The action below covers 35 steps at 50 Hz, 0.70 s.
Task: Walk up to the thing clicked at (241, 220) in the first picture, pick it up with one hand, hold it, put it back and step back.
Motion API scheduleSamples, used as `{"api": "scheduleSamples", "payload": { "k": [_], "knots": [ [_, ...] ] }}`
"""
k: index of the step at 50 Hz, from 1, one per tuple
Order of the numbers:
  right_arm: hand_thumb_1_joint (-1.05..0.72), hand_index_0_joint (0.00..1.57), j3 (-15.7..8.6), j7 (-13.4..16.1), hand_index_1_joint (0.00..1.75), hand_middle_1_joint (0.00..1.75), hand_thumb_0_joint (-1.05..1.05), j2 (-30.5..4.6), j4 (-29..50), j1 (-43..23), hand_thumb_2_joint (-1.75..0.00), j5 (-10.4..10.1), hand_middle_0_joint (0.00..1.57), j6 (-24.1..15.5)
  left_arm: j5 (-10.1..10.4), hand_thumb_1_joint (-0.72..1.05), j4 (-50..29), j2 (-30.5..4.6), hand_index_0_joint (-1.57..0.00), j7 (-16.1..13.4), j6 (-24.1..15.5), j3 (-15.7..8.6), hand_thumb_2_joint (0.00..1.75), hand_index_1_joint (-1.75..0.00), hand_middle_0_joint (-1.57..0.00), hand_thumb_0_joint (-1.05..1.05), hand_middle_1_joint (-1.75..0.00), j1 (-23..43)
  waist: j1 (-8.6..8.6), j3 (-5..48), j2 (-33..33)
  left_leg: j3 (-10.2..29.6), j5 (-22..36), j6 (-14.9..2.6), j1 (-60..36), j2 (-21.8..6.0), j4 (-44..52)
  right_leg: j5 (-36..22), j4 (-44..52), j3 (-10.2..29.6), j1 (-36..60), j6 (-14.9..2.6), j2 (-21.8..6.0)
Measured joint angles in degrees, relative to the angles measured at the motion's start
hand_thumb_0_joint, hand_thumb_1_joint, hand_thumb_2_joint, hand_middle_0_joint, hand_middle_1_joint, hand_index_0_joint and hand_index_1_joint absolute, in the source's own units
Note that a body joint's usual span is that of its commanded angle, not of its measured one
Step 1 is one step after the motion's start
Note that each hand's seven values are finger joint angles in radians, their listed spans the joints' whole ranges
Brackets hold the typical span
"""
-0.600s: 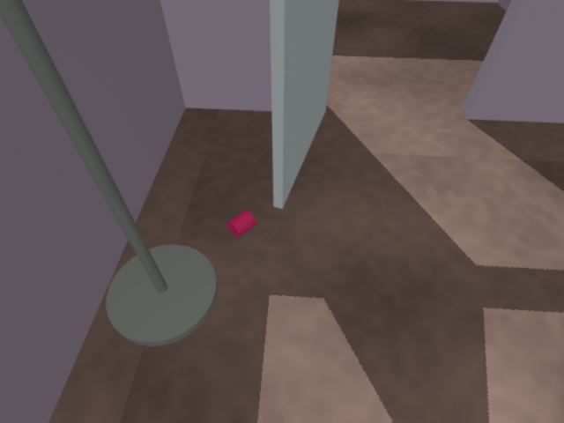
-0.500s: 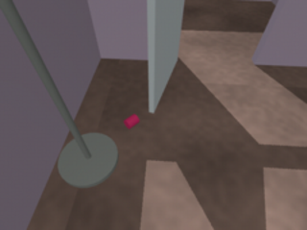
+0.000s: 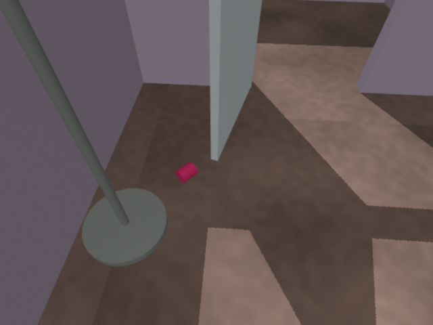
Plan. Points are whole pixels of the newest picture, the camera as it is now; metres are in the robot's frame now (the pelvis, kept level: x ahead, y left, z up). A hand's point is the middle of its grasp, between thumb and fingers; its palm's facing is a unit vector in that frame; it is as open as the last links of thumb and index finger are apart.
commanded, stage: stand
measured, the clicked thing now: (186, 172) +1.02 +0.18 -0.74
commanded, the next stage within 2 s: walk up in 0.52 s
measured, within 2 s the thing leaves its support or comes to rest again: neither
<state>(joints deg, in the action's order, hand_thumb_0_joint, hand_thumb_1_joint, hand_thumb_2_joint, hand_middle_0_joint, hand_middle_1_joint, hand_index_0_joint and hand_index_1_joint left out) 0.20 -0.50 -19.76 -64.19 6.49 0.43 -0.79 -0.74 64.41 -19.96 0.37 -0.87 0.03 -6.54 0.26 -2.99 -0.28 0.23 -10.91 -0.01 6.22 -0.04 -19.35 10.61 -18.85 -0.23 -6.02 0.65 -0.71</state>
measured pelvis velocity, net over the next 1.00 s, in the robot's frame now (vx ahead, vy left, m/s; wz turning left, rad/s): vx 0.00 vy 0.08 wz -0.50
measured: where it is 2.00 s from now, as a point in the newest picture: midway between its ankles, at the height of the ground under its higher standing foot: outside the picture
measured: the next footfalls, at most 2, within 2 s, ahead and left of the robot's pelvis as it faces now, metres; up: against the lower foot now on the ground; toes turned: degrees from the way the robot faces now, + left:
right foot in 1.18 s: -0.01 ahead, -0.06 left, +0.00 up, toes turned -42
left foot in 1.56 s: +0.19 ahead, +0.04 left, +0.00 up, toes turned -56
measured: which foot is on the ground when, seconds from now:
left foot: down 0.00-1.00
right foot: down 0.00-0.76, up 0.78-1.00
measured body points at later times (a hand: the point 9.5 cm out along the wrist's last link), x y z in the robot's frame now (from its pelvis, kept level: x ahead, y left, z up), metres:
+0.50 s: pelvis +0.01 +0.00 +0.00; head +0.02 +0.01 +0.45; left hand +0.08 +0.30 -0.13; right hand +0.08 -0.30 -0.13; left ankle +0.00 +0.12 -0.75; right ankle +0.00 -0.13 -0.75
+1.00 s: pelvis +0.00 +0.08 -0.01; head +0.05 +0.08 +0.44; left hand +0.25 +0.31 -0.12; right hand -0.08 -0.25 -0.10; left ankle +0.00 +0.16 -0.75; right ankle -0.05 -0.07 -0.69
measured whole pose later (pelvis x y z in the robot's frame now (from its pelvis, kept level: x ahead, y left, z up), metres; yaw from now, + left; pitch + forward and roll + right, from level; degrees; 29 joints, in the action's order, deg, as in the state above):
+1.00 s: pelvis +0.00 +0.08 -0.01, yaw -29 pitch -2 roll -2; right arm -5.3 -1.6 -21.0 -46.6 11.2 1.3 1.0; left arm -2.1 44.2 -25.5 3.2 3.2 -4.8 -12.5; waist 1.9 -6.9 -1.6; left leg -8.3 -17.8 -3.0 7.4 -1.3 -26.5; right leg 17.1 -51.5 2.5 -25.4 0.6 -0.8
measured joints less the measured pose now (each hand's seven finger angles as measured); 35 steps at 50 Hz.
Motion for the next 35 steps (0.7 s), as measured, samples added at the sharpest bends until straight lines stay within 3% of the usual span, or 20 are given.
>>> {"api": "scheduleSamples", "payload": {
  "k": [26, 30, 33, 35],
  "knots": [
    [-0.91, 0.21, 0.04, 0.08, 0.30, 0.30, 0.01, -0.09, -0.38, 0.01, -0.90, 0.05, 0.20, -0.22, 0.04, 0.90, -0.13, -0.10, -0.21, -0.04, 0.16, 0.11, 0.90, -0.30, -0.21, 0.01, -0.30, -0.20, -0.09, 0.20, 0.15, -0.16, 0.00, -0.35, -0.65, 0.50, 0.97, 0.22, 0.55, 0.15, 0.45, 0.40, -0.51],
    [-0.90, 0.21, -2.97, -1.20, 0.30, 0.30, 0.01, -1.92, 4.43, -3.11, -0.90, 0.52, 0.20, 1.24, -1.17, 0.90, -5.60, 0.32, -0.21, 0.31, 1.09, -1.22, 0.90, -0.30, -0.21, 0.00, -0.30, -3.31, -0.93, -2.02, 1.93, -2.75, -4.77, -0.72, 3.72, -0.69, -7.60, 1.80, -5.59, 4.38, -4.55, 0.30, 1.42],
    [-0.91, 0.21, -4.47, -1.53, 0.30, 0.30, 0.01, -3.53, 8.69, -5.87, -0.90, 0.39, 0.20, 1.63, -2.22, 0.90, -8.95, 0.38, -0.21, 0.33, 1.45, -2.08, 0.90, -0.30, -0.21, 0.00, -0.30, -5.53, -1.65, -4.00, 2.47, 1.13, -14.06, -0.98, 7.97, 1.86, -16.52, 1.79, -8.69, 9.15, -8.48, 0.95, 2.85],
    [-0.91, 0.21, -4.98, -1.75, 0.30, 0.30, 0.01, -3.80, 11.01, -6.93, -0.90, 0.04, 0.20, 1.52, -2.49, 0.90, -10.89, -0.19, -0.21, 0.13, 1.72, -2.58, 0.90, -0.30, -0.21, 0.01, -0.30, -6.57, -1.78, -4.93, 1.71, 3.25, -16.46, -0.96, 9.57, 2.86, -18.85, 1.05, -9.20, 12.25, -10.39, 1.71, 3.41]
  ]
}}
